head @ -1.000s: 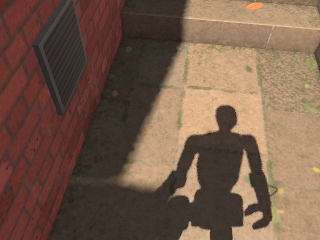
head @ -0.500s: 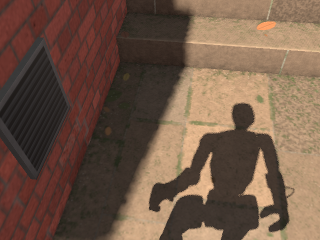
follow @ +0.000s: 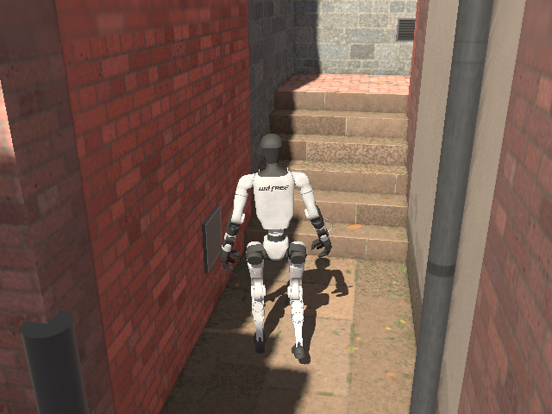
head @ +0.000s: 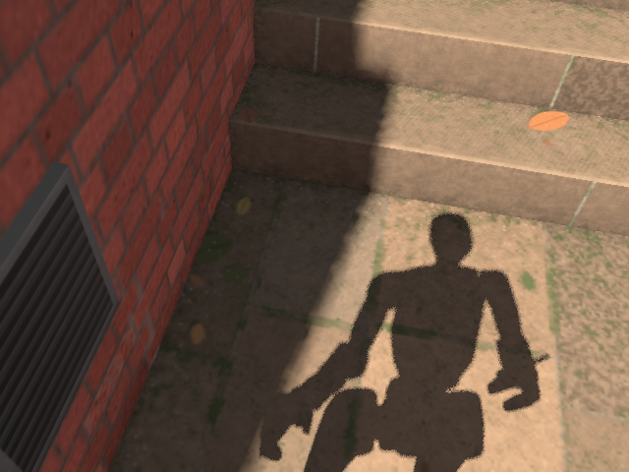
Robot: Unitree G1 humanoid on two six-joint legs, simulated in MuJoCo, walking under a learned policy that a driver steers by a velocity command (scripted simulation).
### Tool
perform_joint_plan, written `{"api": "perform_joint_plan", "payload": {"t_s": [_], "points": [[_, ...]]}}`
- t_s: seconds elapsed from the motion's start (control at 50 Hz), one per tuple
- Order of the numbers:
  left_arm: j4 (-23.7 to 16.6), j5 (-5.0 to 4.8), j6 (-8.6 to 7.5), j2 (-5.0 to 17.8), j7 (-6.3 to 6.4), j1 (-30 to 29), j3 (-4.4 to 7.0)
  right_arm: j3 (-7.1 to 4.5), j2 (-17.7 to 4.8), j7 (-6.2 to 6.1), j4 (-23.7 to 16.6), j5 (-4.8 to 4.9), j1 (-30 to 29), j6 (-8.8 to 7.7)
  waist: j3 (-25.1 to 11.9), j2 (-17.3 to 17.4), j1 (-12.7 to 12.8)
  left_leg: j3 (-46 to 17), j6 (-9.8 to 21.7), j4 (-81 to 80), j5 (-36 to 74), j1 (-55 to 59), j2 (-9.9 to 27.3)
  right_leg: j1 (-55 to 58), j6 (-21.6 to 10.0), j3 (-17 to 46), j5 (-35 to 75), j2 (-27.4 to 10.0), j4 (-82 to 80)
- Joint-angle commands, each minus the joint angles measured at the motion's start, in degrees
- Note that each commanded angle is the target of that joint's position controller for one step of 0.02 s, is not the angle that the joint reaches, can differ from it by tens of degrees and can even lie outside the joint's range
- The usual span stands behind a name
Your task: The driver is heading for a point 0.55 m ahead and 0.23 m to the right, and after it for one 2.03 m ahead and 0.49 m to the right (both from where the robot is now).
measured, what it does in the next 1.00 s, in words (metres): walks ahead, turning right: right foot, then left foot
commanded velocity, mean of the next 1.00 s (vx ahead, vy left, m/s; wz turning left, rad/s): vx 0.50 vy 0.00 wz -0.44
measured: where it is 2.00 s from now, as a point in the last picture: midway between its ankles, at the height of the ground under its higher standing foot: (440, 352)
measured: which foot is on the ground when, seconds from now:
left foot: down 0.00-0.44, up 0.46-0.96, down 0.98-1.00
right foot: up 0.00-0.44, down 0.46-0.98, up 1.00-1.00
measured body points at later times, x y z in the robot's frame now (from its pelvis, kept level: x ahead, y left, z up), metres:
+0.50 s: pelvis +0.27 -0.10 -0.03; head +0.30 -0.11 +0.42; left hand +0.49 +0.13 -0.12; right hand +0.23 -0.39 -0.16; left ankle +0.09 +0.09 -0.68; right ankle +0.35 -0.20 -0.74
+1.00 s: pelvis +0.56 -0.18 -0.01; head +0.59 -0.19 +0.44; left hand +0.70 +0.08 -0.13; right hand +0.64 -0.50 -0.09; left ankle +0.71 -0.13 -0.74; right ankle +0.36 -0.20 -0.72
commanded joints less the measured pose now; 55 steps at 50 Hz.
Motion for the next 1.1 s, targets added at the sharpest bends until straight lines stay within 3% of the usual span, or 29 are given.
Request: {"api": "perform_joint_plan", "payload": {"t_s": [0.02, 0.1, 0.18, 0.28, 0.36, 0.4, 0.42, 0.44, 0.46, 0.48, 0.5, 0.52, 0.54, 0.56, 0.58, 0.62, 0.64, 0.7, 0.8, 0.86, 0.92, 0.94, 0.96, 0.98, 1.0, 1.02, 1.04, 1.06, 1.1], "points": [[-5.6, 1.55, -1.00, 6.1, 0.62, -2.9, 1.08, -1.50, -7.8, -0.11, -1.3, -0.54, 4.1, -0.72, -3.2, 4.0, -1.4, -21.7, 10.4, -17.7, -0.3, 16.9, 16.8, -20.0, 0.5, 3.5, 7.4, -8.3, 2.5], [-6.6, 1.28, 1.53, 3.0, 0.65, -2.4, 0.75, -1.54, -9.3, -0.91, 0.5, -0.77, 6.4, -0.63, -1.0, 6.2, -0.3, -11.5, 10.5, -22.3, 7.5, 12.2, 15.5, -20.2, 3.1, 2.9, 13.3, -8.6, -2.4], [-9.3, 0.74, 1.52, 2.6, 0.49, -7.5, 1.57, -2.11, -11.2, -2.00, 1.4, -0.86, 8.0, 0.00, 0.5, 6.5, -1.3, -3.7, 7.6, -22.8, 9.0, 12.3, 14.9, -23.6, 4.0, 4.0, 25.1, -6.8, -10.3], [-12.4, 0.82, 1.45, 0.6, -0.88, -13.6, 1.40, -1.87, -11.1, -2.52, 2.4, 0.71, 9.9, 0.47, 2.1, 8.8, -3.4, 2.9, 5.2, -21.3, 8.4, 17.6, 15.4, -22.2, 3.0, -0.6, 31.9, -6.5, -22.8], [-15.6, 1.41, 1.63, 0.8, -2.32, -16.5, 1.43, -2.19, -11.7, -2.18, 2.6, 1.40, 11.0, 1.70, 4.7, 8.2, -4.1, 5.6, 3.9, -17.3, 12.9, 23.2, 18.2, -22.0, 0.7, -4.0, 23.4, -5.9, -26.5], [-16.2, 0.87, 2.03, 3.1, -3.00, -13.3, 2.55, -2.40, -12.5, -2.12, 1.4, 1.41, 8.5, 2.56, 1.7, 10.8, -1.9, 7.7, 2.6, -9.1, 31.8, 23.5, 18.0, -14.1, -1.7, -7.4, 17.7, -2.6, -27.1], [-14.7, 0.58, 1.94, 5.0, -3.40, -7.5, 3.80, -2.64, -12.9, -2.58, 1.1, 1.29, 7.7, 3.31, -1.9, 10.9, 1.3, 9.0, 1.5, -0.5, 39.5, 23.3, 16.9, -7.3, -3.3, -8.6, 16.5, -0.8, -29.0], [-12.5, -0.03, 2.47, 6.8, -2.73, 1.2, 5.35, -2.80, -13.0, -2.82, 0.6, 1.83, 8.1, 3.90, -7.1, 7.8, 5.5, 9.5, 0.3, 11.1, 42.8, 19.8, 14.4, 5.6, -5.4, -9.5, 19.1, 2.4, -32.2], [-10.7, -0.54, 3.25, 12.3, -1.24, 8.6, 7.27, -1.66, -9.7, -2.97, -1.1, 0.37, 10.3, 3.54, -11.8, -1.4, 7.3, 9.4, -2.2, 30.1, 23.7, 6.2, 12.4, 21.2, -8.7, 3.8, 19.2, -5.6, -33.0], [-11.9, -0.06, 3.13, 18.7, -0.95, 6.3, 7.60, 1.14, -0.3, -1.92, -4.1, -1.02, 17.1, 1.32, -18.6, -17.3, -1.2, 2.1, -5.4, 49.9, -25.1, -17.6, -0.4, 38.0, -19.9, 37.1, 11.3, -19.6, -39.5], [-12.5, -0.15, 2.30, 13.2, -1.48, 9.1, 6.33, 0.06, -6.9, -1.44, -5.4, 1.81, 8.7, -1.01, -22.8, -9.3, 4.6, -8.1, -4.0, 54.4, -24.0, -23.3, 0.0, 38.6, -20.1, 46.2, 3.7, -21.9, -49.1], [-11.8, 0.44, 1.50, 10.2, -1.51, 7.7, 5.47, -0.91, -9.6, -1.30, -7.0, 3.76, 2.7, -2.11, -13.7, -6.3, 5.0, -7.7, -1.9, 52.8, -18.4, -27.7, 2.7, 33.0, -16.5, 37.4, 7.6, -19.9, -48.7], [-12.7, 0.26, 1.23, 8.5, -1.43, 3.5, 4.86, -0.70, -8.8, -1.76, -7.2, 2.66, 1.0, -2.53, -9.9, -1.3, 3.0, -7.6, -0.9, 48.1, -13.2, -25.3, 5.3, 24.6, -14.4, 30.1, 13.5, -17.2, -48.0], [-13.7, 0.34, 1.46, 6.3, -1.32, -0.3, 4.15, -1.01, -8.9, -1.84, -6.7, 1.14, 0.5, -2.16, -7.1, 0.0, 0.8, -7.8, -0.7, 43.9, -10.6, -21.8, 6.7, 17.0, -13.6, 25.1, 18.0, -15.2, -49.0], [-14.9, 1.14, 1.54, 5.3, -1.04, -2.4, 3.72, -1.40, -9.1, -1.60, -6.6, 0.91, 1.9, -1.36, -6.6, -1.4, -1.4, -8.6, -0.6, 41.1, -8.6, -17.7, 7.9, 12.4, -13.4, 22.4, 21.1, -13.9, -50.4], [-15.4, 1.05, 1.50, 5.4, 0.05, -2.9, 3.77, -1.26, -7.1, -1.20, -6.4, 0.66, 2.7, -0.26, -5.5, -1.5, -2.8, -7.9, -1.7, 36.0, -6.6, -15.2, 7.7, 8.7, -13.5, 19.0, 24.3, -12.3, -53.1], [-14.8, 0.46, 1.42, 5.7, 0.41, -1.7, 3.90, -0.94, -5.9, -1.35, -6.9, -0.25, 1.7, -0.07, -5.0, -0.8, -2.6, -7.6, -2.6, 33.2, -4.4, -15.7, 7.2, 8.2, -13.6, 16.9, 26.1, -11.3, -53.7], [-13.7, 0.34, 1.87, 7.3, 1.60, 1.9, 4.44, -0.94, -4.9, -1.55, -9.0, -0.96, -5.2, -0.07, -1.9, -0.6, -0.5, -6.4, -5.1, 20.3, 4.8, -19.1, 4.8, 8.8, -12.7, 14.5, 25.8, -9.2, -54.6], [-12.1, 0.31, 2.77, 7.2, 2.55, 5.2, 4.57, -0.57, -3.4, -0.52, -11.7, 0.27, -15.0, -1.29, 1.4, -2.5, 2.9, -4.9, -5.6, 3.0, 17.2, -12.0, 0.9, 5.8, -9.3, 13.9, 18.7, -7.2, -54.9], [-10.8, -0.20, 2.94, 6.2, 2.65, 6.7, 4.55, -0.98, -4.5, -0.26, -12.4, 0.74, -16.1, -1.29, 1.1, -3.1, 3.2, -6.5, -4.9, -0.6, 16.0, -9.4, 0.5, 10.3, -8.5, 16.8, 20.0, -8.4, -51.7], [-11.1, -0.37, 3.10, 6.6, 3.24, 5.0, 5.05, -2.13, -7.7, -0.37, -11.0, 0.62, -11.8, -1.62, 0.4, -5.6, 0.5, -7.9, -2.9, -3.1, 8.2, -7.1, 0.8, 17.3, -7.5, 20.4, 27.6, -10.3, -46.1], [-11.0, 4.63, 2.87, 10.1, 2.13, 4.9, 5.52, -1.48, -6.9, -0.50, -9.0, -2.71, -6.1, 0.32, -1.4, -8.2, 0.8, -4.2, -2.5, -1.7, 4.4, -2.7, -0.8, 17.4, -6.1, 18.2, 40.3, -6.7, -39.8], [-11.1, 4.04, 2.61, 8.9, 1.67, 4.4, 5.46, -1.98, -7.6, -1.15, -7.7, -3.26, 0.0, 0.42, -4.8, -5.7, -2.2, -3.9, -1.4, -3.7, 3.6, 6.2, -1.0, 15.7, -4.6, 16.9, 47.0, -4.3, -31.5], [-12.1, 2.96, 2.21, 6.2, 1.15, 4.5, 4.58, -2.79, -10.9, -1.76, -7.7, -3.59, 7.7, 0.05, -11.8, 0.2, -5.5, -12.0, 1.3, -3.6, 1.4, 19.7, 7.8, 8.7, -3.4, 14.9, 39.3, -1.3, -17.6], [-12.5, 0.02, 2.42, 2.3, 0.83, 12.3, 3.79, -4.73, -17.7, -2.19, -8.0, -3.10, 12.3, 1.33, -24.5, 20.0, -5.1, -35.9, 9.2, -5.2, -5.9, 42.2, 23.0, -10.7, -0.3, 6.7, 8.8, 7.0, 0.9], [-10.0, 2.82, 3.08, 6.2, 1.66, 10.9, 3.88, -4.17, -13.0, -1.96, -8.3, -1.92, 8.2, 2.50, -20.7, 18.1, -3.3, -40.9, 7.7, -9.6, -14.2, 38.3, 23.9, -18.4, -1.1, 5.3, -5.7, 3.0, 5.8], [-9.5, 3.53, 3.14, 7.9, 1.50, 5.2, 4.18, -2.92, -8.3, -1.97, -9.2, -1.65, 5.5, 2.94, -12.3, 10.6, -4.5, -32.8, 6.1, -10.8, -17.1, 29.6, 20.7, -18.9, -1.1, 5.1, -0.4, 0.2, 5.8], [-9.7, 3.22, 3.02, 7.0, 1.01, 2.0, 3.96, -2.16, -6.0, -2.04, -9.0, -1.91, 3.3, 3.18, -7.9, 7.0, -4.1, -26.3, 5.3, -12.8, -12.7, 24.1, 18.1, -17.9, -0.8, 4.0, 3.6, -1.8, 3.7], [-10.2, 4.43, 3.97, 5.3, -0.05, -0.9, 3.44, -1.58, -5.4, -2.74, -6.8, -1.57, 5.0, 2.84, -2.8, 8.4, -3.2, -17.9, 3.9, -14.7, -2.8, 17.4, 15.5, -16.7, -0.4, 2.2, 5.6, -3.3, 1.2]]}}
Next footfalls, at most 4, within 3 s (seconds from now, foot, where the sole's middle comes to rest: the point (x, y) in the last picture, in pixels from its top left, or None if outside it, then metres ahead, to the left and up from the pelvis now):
0.46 right None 0.39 -0.21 -0.77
0.98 left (382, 358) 0.75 -0.15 -0.77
1.38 right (500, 350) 0.78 -0.44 -0.77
1.86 left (396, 324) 0.84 -0.19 -0.77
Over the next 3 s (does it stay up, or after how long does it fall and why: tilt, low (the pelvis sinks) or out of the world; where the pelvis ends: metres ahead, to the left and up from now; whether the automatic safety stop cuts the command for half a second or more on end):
stays up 0.89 -0.28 0.01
